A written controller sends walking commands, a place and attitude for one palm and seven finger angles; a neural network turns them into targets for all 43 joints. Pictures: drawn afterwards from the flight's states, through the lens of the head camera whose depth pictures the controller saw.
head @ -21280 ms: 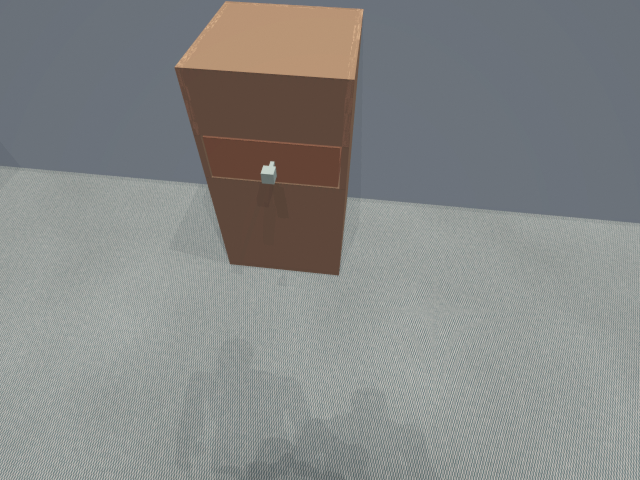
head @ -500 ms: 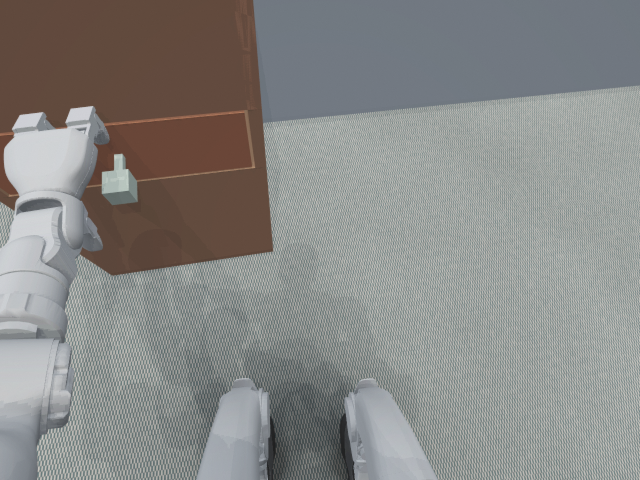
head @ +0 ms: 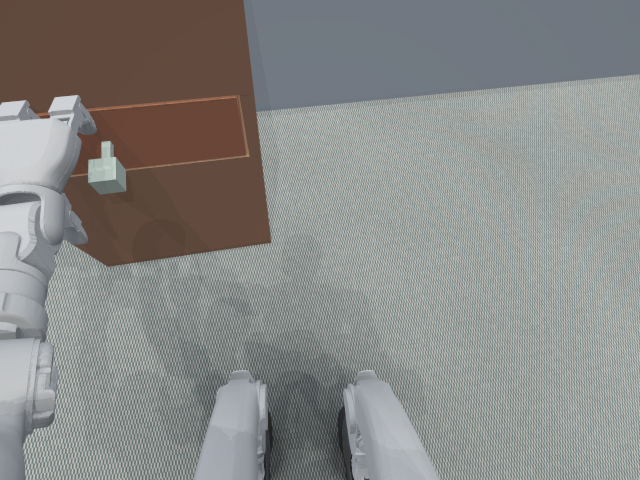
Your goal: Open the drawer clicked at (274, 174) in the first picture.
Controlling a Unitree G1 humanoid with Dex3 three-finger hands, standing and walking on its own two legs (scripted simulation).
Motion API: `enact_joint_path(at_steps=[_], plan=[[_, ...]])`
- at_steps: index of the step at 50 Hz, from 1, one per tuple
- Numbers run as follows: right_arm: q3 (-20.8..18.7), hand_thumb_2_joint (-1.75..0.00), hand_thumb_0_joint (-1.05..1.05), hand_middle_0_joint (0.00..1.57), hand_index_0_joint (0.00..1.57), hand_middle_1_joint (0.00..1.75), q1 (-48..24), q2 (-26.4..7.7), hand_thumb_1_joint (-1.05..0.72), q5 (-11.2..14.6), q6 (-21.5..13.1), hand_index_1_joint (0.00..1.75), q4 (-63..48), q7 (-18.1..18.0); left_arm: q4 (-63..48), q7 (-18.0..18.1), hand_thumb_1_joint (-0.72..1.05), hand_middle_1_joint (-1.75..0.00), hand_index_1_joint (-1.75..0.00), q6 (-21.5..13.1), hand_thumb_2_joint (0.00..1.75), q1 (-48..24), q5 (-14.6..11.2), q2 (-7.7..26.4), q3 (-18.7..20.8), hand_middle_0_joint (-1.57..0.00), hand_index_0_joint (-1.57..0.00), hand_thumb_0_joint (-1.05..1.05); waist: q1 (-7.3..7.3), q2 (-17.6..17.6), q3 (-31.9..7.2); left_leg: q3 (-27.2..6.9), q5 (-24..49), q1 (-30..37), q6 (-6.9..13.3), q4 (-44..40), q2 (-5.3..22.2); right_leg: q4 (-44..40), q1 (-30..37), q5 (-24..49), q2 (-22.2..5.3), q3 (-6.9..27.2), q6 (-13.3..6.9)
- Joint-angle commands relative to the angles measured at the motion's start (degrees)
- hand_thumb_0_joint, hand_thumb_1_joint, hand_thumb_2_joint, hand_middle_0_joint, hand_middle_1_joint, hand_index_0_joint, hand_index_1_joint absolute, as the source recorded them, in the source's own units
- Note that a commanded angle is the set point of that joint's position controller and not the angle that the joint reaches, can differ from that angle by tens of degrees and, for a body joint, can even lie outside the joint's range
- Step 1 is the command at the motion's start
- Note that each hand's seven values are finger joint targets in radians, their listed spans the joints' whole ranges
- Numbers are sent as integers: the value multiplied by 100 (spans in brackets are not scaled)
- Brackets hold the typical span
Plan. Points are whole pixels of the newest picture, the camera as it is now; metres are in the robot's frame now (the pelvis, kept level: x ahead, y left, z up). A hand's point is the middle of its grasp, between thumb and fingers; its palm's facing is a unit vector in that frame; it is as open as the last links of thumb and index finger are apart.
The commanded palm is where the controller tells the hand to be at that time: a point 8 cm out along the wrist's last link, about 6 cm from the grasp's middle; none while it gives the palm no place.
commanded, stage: re-aim the fingers above the handle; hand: left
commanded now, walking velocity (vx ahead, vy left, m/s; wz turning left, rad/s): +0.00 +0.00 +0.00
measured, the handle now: (107, 164) +0.53 +0.29 -0.09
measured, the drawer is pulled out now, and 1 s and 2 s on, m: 0.00 0.00 0.00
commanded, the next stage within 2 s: lower the fingers behind the handle in 1.14 s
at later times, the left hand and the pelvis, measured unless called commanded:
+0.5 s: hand (67, 163) +0.49 +0.31 -0.02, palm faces -0.01 +0.00 -1.00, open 13.6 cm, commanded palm +0.49 +0.31 +0.02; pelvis -0.02 +0.00 -0.02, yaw +0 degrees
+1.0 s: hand (66, 163) +0.49 +0.31 -0.02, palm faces +0.00 +0.02 -1.00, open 13.6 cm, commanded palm +0.50 +0.32 +0.01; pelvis -0.03 +0.00 -0.03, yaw +0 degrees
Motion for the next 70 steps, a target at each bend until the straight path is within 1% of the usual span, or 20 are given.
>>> enact_joint_path(at_steps=[1,3,4,7,13,14,15,17,19,25,27,31,36,37,41,47,49,58,61,70], plan=[[-368,-90,0,20,20,30,1156,-1059,-90,-31,-98,30,-122,-116,-983,277,-50,-120,-120,42,30,-2352,-83,1580,287,-30,-30,0,-250,844,-3266,-74,1968,3235,130,-890,-54,-989,1091,1391,142,-159,-282],[-315,-90,0,20,20,30,1139,-1063,-90,-29,-66,30,-138,-95,-509,297,-50,-120,-120,220,30,-2196,-73,1510,224,-30,-30,0,-286,672,-2791,-38,1753,2924,142,-904,-72,-1027,1039,1273,146,-192,-281],[-241,-90,0,20,20,30,1117,-1118,-90,-12,-44,30,-168,-110,-427,303,-50,-120,-120,288,30,-2425,-13,2045,484,-30,-30,0,-277,572,-2665,-18,1645,2638,162,-878,-72,-998,1093,1247,132,-167,-259],[-121,-90,0,20,20,30,1029,-1159,-90,9,37,30,-344,-113,-292,232,-50,-120,-120,438,30,-2437,108,2632,688,-30,-30,0,-140,700,-2703,45,1647,2382,194,-848,-143,-915,1313,1324,131,-112,-254],[-124,-90,0,20,20,30,1020,-1143,-90,42,40,30,-484,-104,-143,154,-50,-120,-120,378,30,-2432,-11,2347,492,-30,-30,0,-276,489,-2709,56,1337,2167,209,-784,-166,-917,1273,1144,127,-94,-207],[-118,-90,0,20,20,30,1009,-1172,-90,47,33,30,-497,-111,-176,149,-50,-120,-120,342,30,-2447,-11,2574,651,-30,-30,0,-222,452,-2759,48,1261,2115,210,-776,-164,-895,1292,1083,116,-86,-205],[-110,-90,0,20,20,30,994,-1167,-90,43,25,30,-520,-109,-111,128,-50,-120,-120,349,30,-2421,-27,2470,556,-30,-30,0,-249,457,-2735,65,1115,2048,222,-765,-177,-902,1269,956,129,-74,-202],[-104,-90,0,20,20,30,997,-1193,-90,66,12,30,-548,-124,-169,112,-50,-120,-120,306,30,-2580,25,2663,631,-30,-30,0,-240,565,-2915,57,997,2046,216,-755,-186,-854,1184,819,111,-60,-198],[-77,-90,0,20,20,30,988,-1199,-90,77,2,30,-559,-135,-59,99,-50,-120,-120,300,30,-2502,7,2755,682,-30,-30,0,-231,329,-2874,59,851,1791,241,-695,-197,-830,1265,736,111,-40,-183],[-30,-90,0,20,20,30,990,-1240,-90,94,-14,30,-591,-155,-44,58,-50,-120,-120,293,30,-2604,37,3004,732,-30,-30,0,-198,425,-2797,67,524,1533,242,-632,-217,-744,1139,448,102,-21,-181],[-41,-90,0,20,20,30,1019,-1251,-90,108,-4,30,-618,-165,-193,51,-50,-120,-120,279,30,-2711,76,3076,773,-30,-30,0,-183,524,-3047,21,552,1689,225,-648,-209,-682,1035,423,109,-45,-186],[-38,-90,0,20,20,30,1023,-1241,-90,114,-35,30,-595,-167,-100,33,-50,-120,-120,353,30,-2771,59,2857,621,-30,-30,0,-267,505,-2853,-42,359,1735,224,-702,-194,-687,787,278,110,-89,-191],[13,-90,0,20,20,30,1050,-1250,-90,132,-55,30,-609,-197,-118,-44,-50,-120,-120,383,30,-2798,10,3129,718,-30,-30,0,-227,392,-3003,15,308,1501,261,-630,-219,-690,1049,275,92,-19,-162],[29,-90,0,20,20,30,1048,-1273,-90,148,-42,30,-618,-199,-66,-69,-50,-120,-120,398,30,-2694,27,3242,764,-30,-30,0,-169,475,-2968,40,262,1465,246,-634,-231,-683,1029,213,91,-15,-164],[72,-90,0,20,20,30,1004,-1234,-90,163,-65,30,-628,-227,53,-138,-50,-120,-120,380,30,-2830,-14,3109,598,-30,-30,0,-281,362,-2579,36,37,1203,269,-629,-236,-717,939,73,86,-2,-160],[77,-90,0,20,20,30,1059,-1268,-90,172,-67,30,-643,-270,28,-126,-50,-120,-120,334,30,-2977,25,3189,601,-30,-30,0,-352,372,-2711,-4,94,1268,265,-553,-227,-611,742,124,77,-32,-145],[73,-90,0,20,20,30,1072,-1260,-90,167,-56,30,-663,-247,-20,-112,-50,-120,-120,341,30,-2868,-3,3180,652,-30,-30,0,-263,421,-2843,-6,238,1341,256,-543,-235,-593,834,221,87,-45,-160],[111,-90,0,20,20,30,1027,-1263,-90,181,-77,30,-696,-280,208,-167,-50,-120,-120,419,30,-2906,25,3092,470,-30,-30,0,-345,433,-2621,-5,-39,1178,252,-505,-253,-557,616,23,73,-54,-153],[125,-90,0,20,20,30,1007,-1232,-90,194,-109,30,-711,-299,258,-177,-50,-120,-120,439,30,-3053,1,2998,382,-30,-30,0,-453,276,-2594,7,-150,1051,282,-464,-247,-570,601,-27,64,-27,-129],[197,-90,0,20,20,30,954,-1242,-90,203,-121,30,-769,-339,517,-309,-50,-120,-120,428,30,-2911,32,3074,306,-30,-30,0,-407,257,-2425,88,-423,544,285,-250,-276,-441,486,-263,50,23,-120]])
